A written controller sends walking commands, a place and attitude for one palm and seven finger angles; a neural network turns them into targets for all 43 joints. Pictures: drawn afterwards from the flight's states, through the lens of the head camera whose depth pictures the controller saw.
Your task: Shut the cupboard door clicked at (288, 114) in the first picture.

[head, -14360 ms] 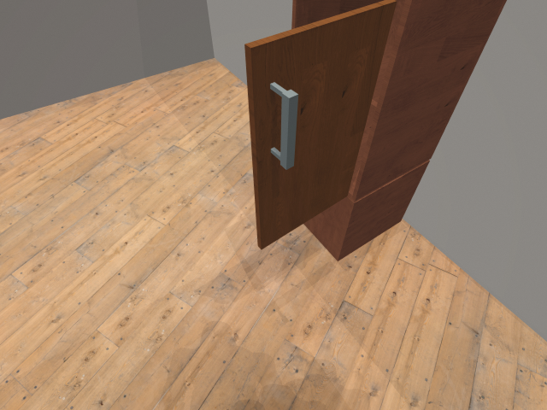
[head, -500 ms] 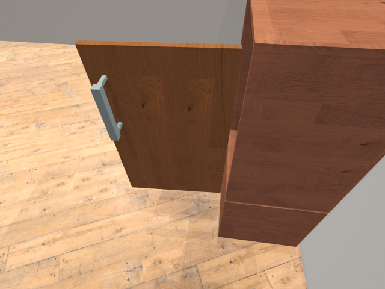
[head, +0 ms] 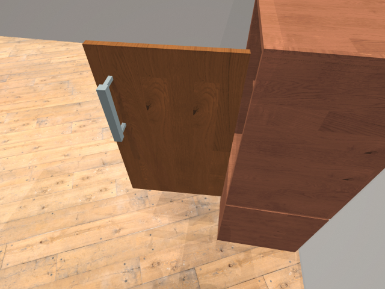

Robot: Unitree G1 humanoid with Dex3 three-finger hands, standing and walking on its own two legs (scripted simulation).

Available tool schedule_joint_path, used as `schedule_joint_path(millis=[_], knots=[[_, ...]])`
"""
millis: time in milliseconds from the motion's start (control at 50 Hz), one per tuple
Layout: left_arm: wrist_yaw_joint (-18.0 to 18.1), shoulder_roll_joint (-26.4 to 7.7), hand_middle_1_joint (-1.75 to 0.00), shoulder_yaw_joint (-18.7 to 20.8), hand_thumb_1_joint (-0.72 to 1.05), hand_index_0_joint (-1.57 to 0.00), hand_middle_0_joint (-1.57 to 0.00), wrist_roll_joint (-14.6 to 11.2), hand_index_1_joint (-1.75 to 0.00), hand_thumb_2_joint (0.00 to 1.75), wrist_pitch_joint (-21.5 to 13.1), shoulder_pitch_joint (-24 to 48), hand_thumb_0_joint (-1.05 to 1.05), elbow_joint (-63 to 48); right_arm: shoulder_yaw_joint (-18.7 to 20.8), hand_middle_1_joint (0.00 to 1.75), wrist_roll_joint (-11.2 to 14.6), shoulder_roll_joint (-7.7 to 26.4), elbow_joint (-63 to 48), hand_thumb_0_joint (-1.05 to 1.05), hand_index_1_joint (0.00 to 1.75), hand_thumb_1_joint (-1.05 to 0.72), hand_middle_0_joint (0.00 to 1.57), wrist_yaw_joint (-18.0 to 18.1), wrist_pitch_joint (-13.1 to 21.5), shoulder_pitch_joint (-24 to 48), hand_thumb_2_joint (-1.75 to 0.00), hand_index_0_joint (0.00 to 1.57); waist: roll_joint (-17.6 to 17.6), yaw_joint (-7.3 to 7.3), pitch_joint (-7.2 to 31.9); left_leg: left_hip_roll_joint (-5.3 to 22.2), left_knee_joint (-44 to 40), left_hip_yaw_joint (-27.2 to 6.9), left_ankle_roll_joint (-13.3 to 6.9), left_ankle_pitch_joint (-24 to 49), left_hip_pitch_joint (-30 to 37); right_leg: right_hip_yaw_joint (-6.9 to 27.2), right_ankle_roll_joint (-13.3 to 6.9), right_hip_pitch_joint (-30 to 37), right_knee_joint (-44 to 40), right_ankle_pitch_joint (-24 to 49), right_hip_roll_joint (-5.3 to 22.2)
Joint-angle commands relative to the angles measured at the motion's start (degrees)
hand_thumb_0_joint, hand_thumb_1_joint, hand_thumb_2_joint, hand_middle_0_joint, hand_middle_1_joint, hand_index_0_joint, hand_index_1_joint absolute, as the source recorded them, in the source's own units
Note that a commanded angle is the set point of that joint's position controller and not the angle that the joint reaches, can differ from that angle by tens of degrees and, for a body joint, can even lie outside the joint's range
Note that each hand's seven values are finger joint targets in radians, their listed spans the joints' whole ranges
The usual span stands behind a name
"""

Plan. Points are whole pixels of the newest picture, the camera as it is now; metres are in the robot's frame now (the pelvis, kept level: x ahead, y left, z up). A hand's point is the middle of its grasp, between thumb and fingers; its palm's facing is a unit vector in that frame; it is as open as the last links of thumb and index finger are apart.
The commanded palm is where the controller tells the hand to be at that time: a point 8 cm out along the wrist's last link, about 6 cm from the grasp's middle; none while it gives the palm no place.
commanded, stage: shuffle to correct the standing spot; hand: left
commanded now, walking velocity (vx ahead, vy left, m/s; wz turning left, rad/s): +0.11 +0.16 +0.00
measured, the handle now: (114, 110) +0.50 +0.24 +0.09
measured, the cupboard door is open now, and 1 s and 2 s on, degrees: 93 93 93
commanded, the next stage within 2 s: come to a stop and stand still in 0.18 s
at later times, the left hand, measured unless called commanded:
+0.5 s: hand out of the picture +0.06 +0.23 -0.18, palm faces +0.03 -0.97 -0.25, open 7.4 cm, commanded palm none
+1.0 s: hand out of the picture +0.07 +0.20 -0.17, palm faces +0.00 -0.97 -0.23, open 7.3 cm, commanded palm none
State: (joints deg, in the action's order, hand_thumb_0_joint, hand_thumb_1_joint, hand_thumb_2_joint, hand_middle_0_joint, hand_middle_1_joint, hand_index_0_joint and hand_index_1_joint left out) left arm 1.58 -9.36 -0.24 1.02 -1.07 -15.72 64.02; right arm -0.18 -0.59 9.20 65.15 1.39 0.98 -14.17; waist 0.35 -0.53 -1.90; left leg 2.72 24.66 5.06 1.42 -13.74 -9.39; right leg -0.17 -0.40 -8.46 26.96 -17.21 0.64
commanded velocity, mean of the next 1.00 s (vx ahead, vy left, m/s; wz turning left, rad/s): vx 0.00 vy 0.02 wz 0.00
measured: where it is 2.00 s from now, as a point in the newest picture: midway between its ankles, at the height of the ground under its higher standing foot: outside the picture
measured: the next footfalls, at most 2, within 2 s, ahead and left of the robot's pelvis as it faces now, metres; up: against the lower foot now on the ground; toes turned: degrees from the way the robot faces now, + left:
none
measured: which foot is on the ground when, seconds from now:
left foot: down 0.00-1.00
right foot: down 0.00-1.00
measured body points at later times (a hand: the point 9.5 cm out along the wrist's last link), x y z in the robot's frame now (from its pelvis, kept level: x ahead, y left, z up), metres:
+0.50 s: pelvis +0.04 +0.03 -0.01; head +0.07 +0.02 +0.44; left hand +0.06 +0.28 -0.16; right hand +0.02 -0.19 -0.17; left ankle -0.01 +0.13 -0.74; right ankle +0.04 -0.07 -0.74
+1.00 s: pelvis +0.03 +0.02 +0.00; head +0.03 +0.01 +0.45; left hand +0.07 +0.26 -0.15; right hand +0.07 -0.21 -0.16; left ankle -0.01 +0.13 -0.74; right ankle +0.03 -0.07 -0.74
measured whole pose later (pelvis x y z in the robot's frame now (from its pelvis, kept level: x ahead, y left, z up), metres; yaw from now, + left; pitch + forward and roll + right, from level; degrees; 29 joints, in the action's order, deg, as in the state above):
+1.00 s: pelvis +0.03 +0.02 +0.00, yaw +0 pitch -1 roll +0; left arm 2.2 -9.7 -0.6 0.7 -1.2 -13.0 61.3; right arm 0.7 -0.9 11.0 59.3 1.3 0.2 -13.5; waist -1.3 1.1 -1.8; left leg 1.6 27.8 5.0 0.1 -18.2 -8.3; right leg -4.9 -2.4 -12.5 28.7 -15.0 -0.1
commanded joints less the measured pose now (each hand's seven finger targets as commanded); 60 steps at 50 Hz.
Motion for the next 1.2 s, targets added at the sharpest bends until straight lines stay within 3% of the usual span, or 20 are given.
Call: schedule_joint_path(millis=[0,120,160,220,240,280,300,340,420,460,480,500,540,620,780,800,820,860,980,1180], knots=[[0.5,-7.2,-0.3,1.4,0.9,-0.2,-0.2,-0.1,-0.3,0.9,-0.6,-3.2,0.0,-2.1,1.0,0.3,-0.1,5.7,-1.6,0.0,0.3,-0.9,0.2,0.1,0.6,-3.5,-0.9,0.2,-0.3,0.23,-1.0,3.1,-2.8,-3.2,-2.3,5.6,1.0,4.8,-1.9,-3.4,-4.7,10.9,5.2],[0.3,-9.8,-0.3,3.0,0.9,-0.2,-0.2,0.3,-0.3,0.9,0.2,-4.8,0.0,-3.1,1.4,0.3,-0.5,4.6,-4.2,0.0,0.3,-0.9,0.2,-0.6,-0.6,-3.0,-0.9,0.2,5.0,-0.83,-5.8,-0.7,3.7,0.1,-1.5,-5.8,-7.1,11.4,-5.3,-4.1,-8.3,-1.7,10.0],[0.4,-10.7,-0.3,3.7,0.9,-0.2,-0.2,0.2,-0.3,0.9,0.2,-5.7,0.0,-3.6,1.5,0.3,-0.6,4.5,-5.3,0.0,0.3,-0.9,0.2,-0.7,-0.6,-2.9,-0.9,0.2,7.6,-1.05,-5.8,-1.3,7.0,0.8,-1.2,-6.3,-9.0,14.1,-7.1,-3.4,-8.7,1.5,13.0],[0.4,-10.3,-0.3,4.3,0.9,-0.2,-0.2,0.4,-0.3,0.9,0.5,-4.2,0.0,-4.8,1.7,0.3,-0.5,4.8,-5.3,0.0,0.3,-0.9,0.2,-0.7,-0.2,-5.5,-0.9,0.2,4.9,0.13,-4.5,-1.0,3.2,0.4,-1.7,-1.4,-3.9,9.4,-6.1,-5.3,-2.8,6.9,11.0],[0.4,-9.5,-0.3,4.3,0.9,-0.2,-0.2,0.5,-0.3,0.9,0.8,-3.2,0.0,-5.5,1.7,0.3,-0.6,5.7,-4.8,0.0,0.3,-0.9,0.2,-0.7,0.1,-7.8,-0.9,0.2,0.7,1.03,-3.8,0.6,1.4,-1.4,-2.6,3.5,-0.4,5.4,-4.7,-7.4,1.8,5.6,8.2],[0.2,-5.3,-0.3,3.4,0.9,-0.2,-0.2,0.5,-0.3,0.9,1.2,-0.6,0.0,-7.4,2.5,0.3,-1.0,9.5,-3.8,0.0,0.3,-0.9,0.2,-0.1,0.3,-13.1,-0.9,0.2,-14.3,2.82,-3.1,11.0,-5.6,-14.3,-9.2,16.1,7.1,-5.7,-1.1,-17.7,17.7,-9.7,0.1],[0.4,-4.3,-0.3,2.7,0.9,-0.2,-0.2,0.4,-0.3,0.9,1.1,1.1,0.0,-8.3,2.2,0.3,-1.0,8.7,-3.5,0.0,0.3,-0.9,0.2,0.4,0.4,-14.3,-0.9,0.2,-13.7,3.22,-3.5,14.0,-7.7,-18.2,-12.7,24.3,8.4,-3.9,-1.0,-21.8,24.5,-17.2,0.7],[0.5,-3.9,-0.3,2.5,0.9,-0.2,-0.2,0.0,-0.3,0.9,0.8,2.0,0.0,-8.1,1.8,0.3,-1.1,7.8,-4.6,0.0,0.3,-0.9,0.2,0.8,0.7,-11.0,-0.9,0.2,-6.7,1.66,-3.5,15.3,-4.6,-16.1,-15.1,38.2,6.4,-1.1,-1.3,-20.1,25.7,-15.8,3.8],[0.1,-4.8,-0.3,2.6,0.9,-0.2,-0.2,-0.5,-0.3,0.9,0.2,-2.6,0.0,-5.6,1.7,0.3,-0.5,8.7,-5.1,0.0,0.3,-0.9,0.2,1.4,1.2,-3.6,-0.9,0.2,-4.7,-1.75,0.7,9.7,-0.6,-7.6,-9.2,36.8,3.0,-2.3,-0.8,-4.5,2.9,2.5,3.0],[0.4,-8.1,-0.3,2.6,0.9,-0.2,-0.2,-0.4,-0.3,0.9,-0.9,-4.3,0.0,-4.1,1.8,0.3,0.2,7.2,-5.0,0.0,0.3,-0.9,0.2,1.2,1.4,-3.8,-0.9,0.2,2.1,-0.91,3.2,4.2,1.2,-4.5,-4.0,19.4,-0.7,5.1,-3.1,2.5,-1.3,27.2,7.8],[0.3,-9.3,-0.3,2.3,0.9,-0.2,-0.2,-0.6,-0.3,0.9,-0.8,-2.5,0.0,-4.2,1.7,0.3,0.3,6.5,-4.5,0.0,0.3,-0.9,0.2,1.0,1.2,-4.7,-0.9,0.2,0.3,0.36,2.7,2.8,-1.7,-4.2,-2.9,9.3,-1.3,5.7,-4.3,1.8,-0.6,29.6,10.5],[0.4,-9.0,-0.3,2.3,0.9,-0.2,-0.2,-0.5,-0.3,0.9,-0.9,-1.2,0.0,-4.1,1.7,0.3,0.0,5.3,-3.7,0.0,0.3,-0.9,0.2,1.0,0.8,-4.3,-0.9,0.2,4.9,0.63,1.8,2.9,-1.7,-4.0,-2.5,10.1,-0.6,5.0,-4.3,1.1,0.6,33.0,9.5],[0.7,-7.7,-0.3,2.0,0.9,-0.2,-0.2,-0.4,-0.3,0.9,-0.6,-0.4,0.0,-4.2,1.6,0.3,0.0,4.5,-2.8,0.0,0.3,-0.9,0.2,0.9,0.3,-4.8,-0.9,0.2,7.0,0.6,1.0,3.1,-2.7,-3.2,-2.1,9.9,-0.3,4.0,-3.7,0.4,0.3,34.7,9.0],[1.0,-7.1,-0.3,1.9,0.9,-0.2,-0.2,-0.6,-0.3,0.9,-0.4,1.0,0.0,-4.7,1.4,0.3,-0.2,4.4,-1.4,0.0,0.3,-0.9,0.2,1.1,0.8,-4.2,-0.9,0.2,-1.3,0.11,2.7,4.7,-4.6,-4.0,-2.8,21.5,3.8,2.3,-2.6,0.4,0.2,27.6,6.7],[0.7,-7.7,-0.3,1.9,0.9,-0.2,-0.2,-0.3,-0.3,0.9,-0.8,2.0,0.0,-4.2,1.2,0.3,-0.4,5.0,-1.0,0.0,0.3,-0.9,0.2,0.8,0.8,-2.7,-0.9,0.2,-0.1,0.31,1.8,4.3,-6.3,-3.9,-2.2,11.9,3.3,3.4,-2.8,0.7,-4.4,24.0,6.8],[2.9,-7.3,-0.3,1.9,0.9,-0.2,-0.2,-0.1,-0.3,0.9,-1.0,-3.4,0.0,-2.1,2.2,0.3,0.5,7.8,-5.3,0.0,0.3,-0.9,0.2,0.2,0.7,1.2,-0.9,0.2,0.8,-0.87,1.4,5.9,6.3,-1.3,-1.2,12.6,-1.6,5.1,-0.1,0.5,-2.1,41.4,10.0],[2.7,-9.9,-0.3,1.9,0.9,-0.2,-0.2,0.0,-0.3,0.9,-1.6,-2.7,0.0,-3.1,1.3,0.3,0.3,6.1,-7.2,0.0,0.3,-0.9,0.2,0.2,0.4,0.3,-0.9,0.2,-0.9,0.6,2.1,2.2,5.3,-1.3,-0.2,5.9,-4.8,6.6,-2.2,4.9,-1.7,51.0,12.5],[1.9,-8.7,-0.3,1.3,0.9,-0.2,-0.2,-0.6,-0.3,0.9,-1.9,-0.7,0.0,-5.3,1.5,0.3,-0.2,4.3,-7.2,0.0,0.3,-0.9,0.2,0.1,0.3,-4.3,-0.9,0.2,-0.3,2.41,9.3,1.3,2.6,-2.6,-1.3,0.4,-1.6,6.9,-5.1,6.4,0.1,44.3,12.2],[0.7,-7.1,-0.3,0.6,0.9,-0.2,-0.2,-0.5,-0.3,0.9,-0.7,1.9,0.0,-6.1,1.1,0.3,-0.5,5.7,-7.9,0.0,0.3,-0.9,0.2,-0.3,-0.4,-3.7,-0.9,0.2,1.5,1.97,-3.4,2.7,-2.4,-4.8,-2.4,0.4,-2.8,5.1,-3.4,-5.7,-6.4,7.3,6.8],[0.4,-6.2,-0.3,0.3,0.9,-0.2,-0.2,-0.6,-0.3,0.9,-0.6,-1.4,0.0,-5.0,0.5,0.3,-0.4,6.2,-6.0,0.0,0.3,-0.9,0.2,-0.4,0.4,-5.3,-0.9,0.2,0.0,1.19,-2.5,2.9,-6.2,-6.3,-3.4,-2.3,-4.0,4.2,-2.5,-4.3,-6.6,1.7,5.7]])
